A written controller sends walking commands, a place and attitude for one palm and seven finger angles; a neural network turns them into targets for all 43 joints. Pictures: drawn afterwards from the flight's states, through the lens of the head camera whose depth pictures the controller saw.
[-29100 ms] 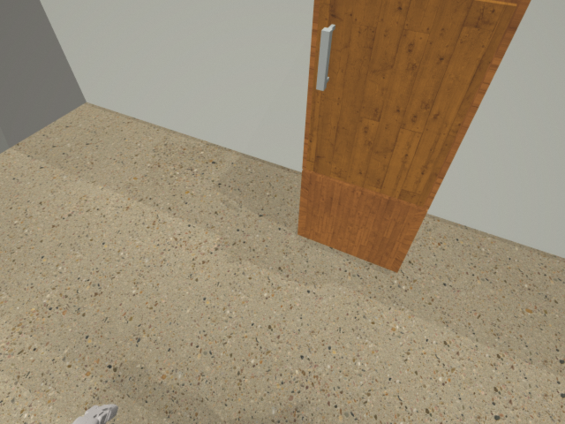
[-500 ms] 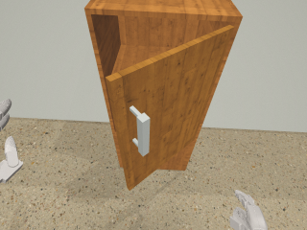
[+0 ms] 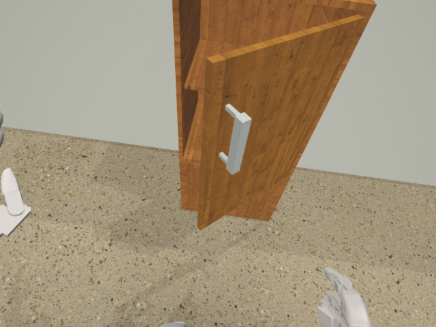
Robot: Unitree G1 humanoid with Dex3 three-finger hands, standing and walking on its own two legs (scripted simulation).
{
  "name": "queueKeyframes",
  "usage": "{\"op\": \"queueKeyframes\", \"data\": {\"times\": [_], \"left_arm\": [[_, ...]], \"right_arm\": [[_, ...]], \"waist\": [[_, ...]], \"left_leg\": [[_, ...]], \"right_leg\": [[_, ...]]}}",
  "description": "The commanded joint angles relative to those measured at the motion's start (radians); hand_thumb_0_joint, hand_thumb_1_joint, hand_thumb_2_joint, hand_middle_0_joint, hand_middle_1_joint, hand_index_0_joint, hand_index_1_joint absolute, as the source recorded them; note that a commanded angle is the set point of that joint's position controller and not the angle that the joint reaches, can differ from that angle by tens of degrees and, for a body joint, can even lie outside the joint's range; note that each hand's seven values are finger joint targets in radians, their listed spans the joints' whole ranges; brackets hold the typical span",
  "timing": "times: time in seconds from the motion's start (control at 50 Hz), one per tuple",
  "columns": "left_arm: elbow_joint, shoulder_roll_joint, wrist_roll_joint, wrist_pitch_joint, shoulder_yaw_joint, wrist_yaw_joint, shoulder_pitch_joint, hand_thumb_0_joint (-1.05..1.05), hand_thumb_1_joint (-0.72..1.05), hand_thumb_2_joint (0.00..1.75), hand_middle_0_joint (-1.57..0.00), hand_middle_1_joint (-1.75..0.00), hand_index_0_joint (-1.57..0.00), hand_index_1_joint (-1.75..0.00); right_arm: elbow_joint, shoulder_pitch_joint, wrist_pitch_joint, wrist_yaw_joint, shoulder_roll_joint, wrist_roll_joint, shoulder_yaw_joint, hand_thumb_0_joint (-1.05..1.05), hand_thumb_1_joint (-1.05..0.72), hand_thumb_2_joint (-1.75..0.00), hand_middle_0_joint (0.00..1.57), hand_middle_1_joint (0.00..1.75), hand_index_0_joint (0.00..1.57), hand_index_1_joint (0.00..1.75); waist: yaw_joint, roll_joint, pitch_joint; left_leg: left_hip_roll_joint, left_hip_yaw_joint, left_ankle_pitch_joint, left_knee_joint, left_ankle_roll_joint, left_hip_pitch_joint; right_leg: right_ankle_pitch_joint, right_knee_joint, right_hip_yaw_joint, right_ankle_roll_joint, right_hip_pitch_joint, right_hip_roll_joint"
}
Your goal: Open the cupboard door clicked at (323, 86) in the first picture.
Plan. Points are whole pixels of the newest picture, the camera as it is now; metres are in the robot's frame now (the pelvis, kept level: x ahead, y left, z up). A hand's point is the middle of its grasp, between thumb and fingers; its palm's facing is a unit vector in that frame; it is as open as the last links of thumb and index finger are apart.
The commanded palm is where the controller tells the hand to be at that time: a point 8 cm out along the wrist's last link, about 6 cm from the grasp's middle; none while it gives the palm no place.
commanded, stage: stop stepping back and stand still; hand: left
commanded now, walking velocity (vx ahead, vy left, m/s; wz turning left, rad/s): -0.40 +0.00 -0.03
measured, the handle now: (231, 140) +0.45 +0.01 +0.09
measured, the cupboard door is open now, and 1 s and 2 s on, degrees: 42 42 42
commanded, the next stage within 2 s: let the arm hang, fingers relaxed in 1.84 s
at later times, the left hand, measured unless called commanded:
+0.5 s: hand out of the picture +0.08 +0.26 +0.19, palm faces +0.45 -0.78 -0.43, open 7.4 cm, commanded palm +0.05 +0.28 +0.19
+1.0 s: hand out of the picture +0.07 +0.24 +0.17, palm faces +0.44 -0.76 -0.47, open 7.4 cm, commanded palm +0.02 +0.26 +0.19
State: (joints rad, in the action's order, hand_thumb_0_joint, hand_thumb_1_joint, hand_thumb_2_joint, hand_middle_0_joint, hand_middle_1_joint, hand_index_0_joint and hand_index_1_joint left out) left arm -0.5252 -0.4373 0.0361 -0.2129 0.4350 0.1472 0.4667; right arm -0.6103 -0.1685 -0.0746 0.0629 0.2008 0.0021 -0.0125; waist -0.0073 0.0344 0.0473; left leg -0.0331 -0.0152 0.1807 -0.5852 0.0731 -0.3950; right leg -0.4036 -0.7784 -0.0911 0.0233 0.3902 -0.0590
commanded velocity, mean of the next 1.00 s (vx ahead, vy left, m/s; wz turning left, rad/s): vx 0.14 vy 0.03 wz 0.00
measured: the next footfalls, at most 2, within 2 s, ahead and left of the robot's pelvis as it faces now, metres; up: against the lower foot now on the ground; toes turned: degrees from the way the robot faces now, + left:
right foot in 0.30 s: -0.20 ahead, -0.08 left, +0.00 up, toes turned -5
left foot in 0.56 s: -0.05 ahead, +0.10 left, +0.00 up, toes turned -2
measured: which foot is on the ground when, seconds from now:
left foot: down 0.00-0.30, up 0.32-0.54, down 0.56-0.84, up 0.86-1.00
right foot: up 0.00-0.28, down 0.30-0.56, up 0.58-0.80, down 0.82-1.00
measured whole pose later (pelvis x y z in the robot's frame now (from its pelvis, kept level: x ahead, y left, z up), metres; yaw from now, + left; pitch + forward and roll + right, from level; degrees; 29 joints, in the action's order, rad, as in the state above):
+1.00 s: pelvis -0.15 -0.02 +0.01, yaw -6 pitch -1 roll +3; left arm -0.27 -0.32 0.02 -0.23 0.41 0.16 0.49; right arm -0.72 -0.24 -0.10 0.06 0.24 0.00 -0.02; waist -0.04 -0.03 0.00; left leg 0.00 -0.01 0.29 -1.08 0.00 -0.51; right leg -0.26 -0.49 0.06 -0.06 0.21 0.00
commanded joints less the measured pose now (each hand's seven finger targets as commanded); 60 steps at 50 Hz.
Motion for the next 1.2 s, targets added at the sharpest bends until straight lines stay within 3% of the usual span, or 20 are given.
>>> {"op": "queueKeyframes", "data": {"times": [0.0, 0.12, 0.22, 0.28, 0.32, 0.36, 0.4, 0.5, 0.54, 0.58, 0.62, 0.68, 0.76, 0.78, 0.82, 0.86, 0.94, 1.06, 1.14, 1.18], "left_arm": [[-0.257, -0.145, 0.026, -0.064, 0.121, 0.012, 0.031, 0.00, 0.90, 0.90, -0.20, -0.30, -0.20, -0.30], [-0.300, -0.149, 0.037, -0.021, 0.109, 0.018, 0.079, 0.00, 0.90, 0.90, -0.20, -0.30, -0.20, -0.30], [-0.309, -0.185, 0.048, 0.000, 0.143, 0.024, 0.142, 0.00, 0.90, 0.90, -0.20, -0.30, -0.20, -0.30], [-0.311, -0.275, 0.051, -0.017, 0.233, 0.021, 0.197, 0.00, 0.90, 0.90, -0.20, -0.30, -0.20, -0.30], [-0.318, -0.298, 0.060, -0.019, 0.259, 0.033, 0.152, 0.00, 0.90, 0.90, -0.20, -0.30, -0.20, -0.30], [-0.172, -0.170, 0.053, 0.003, 0.155, 0.014, 0.092, 0.00, 0.90, 0.90, -0.20, -0.30, -0.20, -0.30], [-0.088, -0.178, 0.034, -0.006, 0.125, 0.018, -0.024, 0.00, 0.90, 0.90, -0.20, -0.30, -0.20, -0.30], [0.037, -0.102, -0.005, -0.013, -0.025, 0.023, -0.250, 0.00, 0.90, 0.90, -0.20, -0.30, -0.20, -0.30], [-0.071, -0.116, -0.006, -0.028, -0.011, 0.029, -0.246, 0.00, 0.90, 0.90, -0.20, -0.30, -0.20, -0.30], [-0.140, -0.210, -0.009, -0.056, 0.086, 0.038, -0.168, 0.00, 0.90, 0.90, -0.20, -0.30, -0.20, -0.30], [-0.259, -0.210, -0.003, -0.044, 0.108, 0.027, -0.061, 0.00, 0.90, 0.90, -0.20, -0.30, -0.20, -0.30], [-0.292, -0.274, 0.010, -0.055, 0.231, 0.040, 0.142, 0.00, 0.90, 0.90, -0.20, -0.30, -0.20, -0.30], [-0.132, -0.184, -0.006, -0.060, 0.195, 0.044, 0.151, 0.00, 0.90, 0.90, -0.20, -0.30, -0.20, -0.30], [-0.065, -0.161, -0.007, -0.053, 0.171, 0.040, 0.152, 0.00, 0.90, 0.90, -0.20, -0.30, -0.20, -0.30], [0.017, -0.166, -0.006, -0.034, 0.139, 0.029, 0.072, 0.00, 0.90, 0.90, -0.20, -0.30, -0.20, -0.30], [0.058, -0.127, -0.014, -0.063, 0.091, 0.017, -0.058, 0.00, 0.90, 0.90, -0.20, -0.30, -0.20, -0.30], [0.082, -0.097, -0.023, -0.075, 0.015, 0.015, -0.152, 0.00, 0.90, 0.90, -0.20, -0.30, -0.20, -0.30], [-0.177, -0.183, -0.020, -0.098, 0.110, 0.050, -0.055, 0.00, 0.90, 0.90, -0.20, -0.30, -0.20, -0.30], [-0.258, -0.182, 0.010, -0.096, 0.176, 0.057, 0.090, 0.00, 0.90, 0.90, -0.20, -0.30, -0.20, -0.30], [-0.220, -0.169, 0.016, -0.092, 0.182, 0.048, 0.167, 0.00, 0.90, 0.90, -0.20, -0.30, -0.20, -0.30]], "right_arm": [[0.139, 0.028, -0.082, -0.009, 0.133, 0.013, -0.059, 0.00, -0.90, -0.90, 0.20, 0.30, 0.20, 0.30], [0.142, 0.069, -0.094, -0.023, 0.125, -0.005, -0.041, 0.00, -0.90, -0.90, 0.20, 0.30, 0.20, 0.30], [0.153, 0.050, -0.092, -0.018, 0.102, 0.000, -0.022, 0.00, -0.90, -0.90, 0.20, 0.30, 0.20, 0.30], [0.127, 0.034, -0.047, -0.023, 0.094, 0.006, -0.019, 0.00, -0.90, -0.90, 0.20, 0.30, 0.20, 0.30], [0.122, 0.032, -0.033, -0.024, 0.120, 0.010, -0.016, 0.00, -0.90, -0.90, 0.20, 0.30, 0.20, 0.30], [0.116, 0.035, -0.043, -0.022, 0.141, -0.027, -0.046, 0.00, -0.90, -0.90, 0.20, 0.30, 0.20, 0.30], [0.101, 0.072, -0.059, 0.000, 0.132, -0.019, -0.026, 0.00, -0.90, -0.90, 0.20, 0.30, 0.20, 0.30], [0.069, 0.034, -0.092, 0.030, 0.146, -0.015, -0.031, 0.00, -0.90, -0.90, 0.20, 0.30, 0.20, 0.30], [0.101, 0.018, -0.088, 0.023, 0.178, -0.017, -0.040, 0.00, -0.90, -0.90, 0.20, 0.30, 0.20, 0.30], [0.089, 0.016, -0.107, 0.011, 0.132, 0.007, -0.031, 0.00, -0.90, -0.90, 0.20, 0.30, 0.20, 0.30], [0.091, 0.056, -0.122, -0.005, 0.120, 0.005, -0.031, 0.00, -0.90, -0.90, 0.20, 0.30, 0.20, 0.30], [0.102, 0.070, -0.128, -0.006, 0.116, -0.003, -0.027, 0.00, -0.90, -0.90, 0.20, 0.30, 0.20, 0.30], [0.125, 0.052, -0.105, 0.007, 0.116, 0.003, -0.028, 0.00, -0.90, -0.90, 0.20, 0.30, 0.20, 0.30], [0.124, 0.047, -0.102, 0.011, 0.113, -0.003, -0.036, 0.00, -0.90, -0.90, 0.20, 0.30, 0.20, 0.30], [0.129, 0.058, -0.084, 0.008, 0.126, -0.002, -0.053, 0.00, -0.90, -0.90, 0.20, 0.30, 0.20, 0.30], [0.078, 0.012, -0.100, -0.001, 0.142, 0.004, -0.057, 0.00, -0.90, -0.90, 0.20, 0.30, 0.20, 0.30], [0.066, 0.042, -0.089, 0.006, 0.129, -0.007, -0.032, 0.00, -0.90, -0.90, 0.20, 0.30, 0.20, 0.30], [0.121, 0.081, -0.128, 0.018, 0.102, 0.000, -0.033, 0.00, -0.90, -0.90, 0.20, 0.30, 0.20, 0.30], [0.148, 0.046, -0.105, 0.006, 0.101, 0.001, -0.040, 0.00, -0.90, -0.90, 0.20, 0.30, 0.20, 0.30], [0.160, 0.040, -0.089, 0.003, 0.138, -0.009, -0.058, 0.00, -0.90, -0.90, 0.20, 0.30, 0.20, 0.30]], "waist": [[0.008, -0.177, -0.194], [0.009, -0.235, -0.215], [-0.003, -0.360, -0.239], [0.003, 0.033, -0.224], [-0.004, 0.056, -0.208], [0.026, 0.143, -0.078], [0.018, 0.081, 0.033], [0.032, 0.018, -0.013], [0.040, -0.217, -0.097], [0.021, -0.252, -0.116], [0.013, -0.122, -0.078], [-0.012, -0.251, -0.111], [-0.006, -0.308, -0.064], [-0.011, -0.178, -0.044], [-0.007, 0.281, 0.022], [0.040, 0.168, 0.033], [0.030, 0.068, -0.040], [-0.032, 0.129, -0.115], [-0.005, -0.032, -0.198], [-0.015, -0.201, -0.216]], "left_leg": [[0.349, 0.293, -0.208, 0.306, 0.101, 0.070], [0.267, 0.213, 0.275, 0.447, 0.031, 0.119], [0.116, 0.081, 0.377, 0.474, -0.156, 0.108], [0.015, 0.003, 0.079, -0.156, -0.097, 0.278], [0.028, 0.009, 0.082, -0.383, -0.093, -0.052], [0.050, 0.048, 0.059, -0.419, -0.088, -0.233], [0.075, 0.009, 0.119, -0.283, -0.071, -0.238], [0.006, -0.062, 0.089, 0.094, 0.009, 0.217], [0.229, 0.294, -0.100, 0.131, 0.148, 0.447], [0.379, 0.564, -0.082, 0.273, 0.246, 0.390], [0.336, 0.440, 0.076, 0.337, 0.188, 0.150], [0.227, 0.176, 0.315, 0.386, 0.086, -0.030], [0.185, 0.064, 0.583, 0.286, 0.012, -0.298], [0.135, 0.010, 0.553, 0.135, -0.015, -0.310], [0.017, 0.005, 0.380, -0.472, -0.060, -0.364], [0.054, 0.094, 0.194, -0.619, -0.072, -0.295], [0.062, 0.020, 0.066, -0.491, -0.080, -0.206], [0.024, -0.064, 0.101, -0.061, -0.052, -0.006], [0.023, -0.032, -0.101, 0.170, -0.065, 0.188], [0.164, 0.113, -0.388, 0.162, -0.021, 0.310]], "right_leg": [[-0.112, -0.286, 0.003, -0.002, -0.044, -0.015], [-0.121, -0.097, 0.113, 0.000, -0.106, -0.026], [-0.149, 0.418, 0.248, -0.062, -0.370, -0.092], [0.050, 0.655, -0.093, -0.136, -0.011, 0.243], [0.266, 0.609, -0.142, -0.187, -0.164, 0.362], [0.302, 0.558, -0.161, -0.112, -0.241, 0.287], [0.364, 0.526, -0.150, -0.152, -0.255, 0.307], [0.492, 0.263, -0.017, -0.055, -0.133, 0.206], [0.332, -0.051, 0.087, 0.053, 0.098, 0.070], [-0.170, -0.303, 0.013, 0.019, 0.185, 0.049], [-0.118, -0.238, 0.019, -0.016, 0.045, 0.080], [0.010, -0.043, 0.142, -0.017, -0.189, 0.054], [-0.004, 0.156, 0.216, -0.035, -0.454, 0.021], [-0.055, 0.260, 0.141, -0.057, -0.434, 0.044], [-0.418, 0.670, -0.581, -0.221, -0.194, 0.412], [-0.239, 0.652, -0.476, -0.164, -0.110, 0.393], [0.306, 0.508, -0.096, -0.100, -0.231, 0.298], [0.610, 0.447, -0.037, -0.090, -0.369, 0.288], [0.535, 0.351, 0.000, -0.078, -0.364, 0.229], [0.373, 0.267, 0.063, -0.019, -0.241, 0.117]]}}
